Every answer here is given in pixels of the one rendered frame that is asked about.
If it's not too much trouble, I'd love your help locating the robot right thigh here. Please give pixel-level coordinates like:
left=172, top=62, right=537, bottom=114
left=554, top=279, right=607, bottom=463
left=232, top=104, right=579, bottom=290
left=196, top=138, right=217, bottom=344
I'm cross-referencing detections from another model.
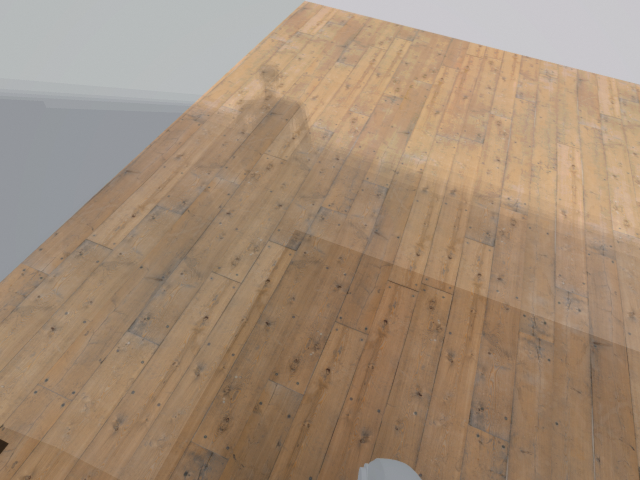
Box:
left=358, top=458, right=421, bottom=480

